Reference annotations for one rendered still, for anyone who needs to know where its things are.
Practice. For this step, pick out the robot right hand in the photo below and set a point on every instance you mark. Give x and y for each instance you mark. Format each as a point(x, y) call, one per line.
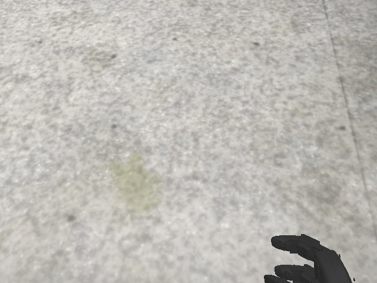
point(328, 267)

